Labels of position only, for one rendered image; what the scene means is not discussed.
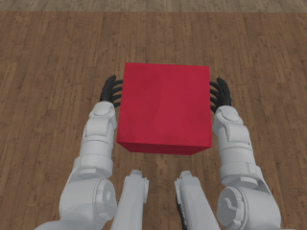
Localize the right robot thigh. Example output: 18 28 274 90
174 174 221 230

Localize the robot right hand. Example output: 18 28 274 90
209 77 232 114

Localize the left robot forearm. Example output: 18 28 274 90
59 101 117 216

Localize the left robot shin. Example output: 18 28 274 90
123 170 143 186

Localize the robot left upper arm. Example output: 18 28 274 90
34 177 118 230

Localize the right robot forearm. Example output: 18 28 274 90
212 105 281 222

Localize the robot right upper arm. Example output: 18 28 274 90
216 185 296 230

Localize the carton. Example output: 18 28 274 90
116 62 212 155

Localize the robot left hand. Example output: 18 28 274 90
99 75 123 108

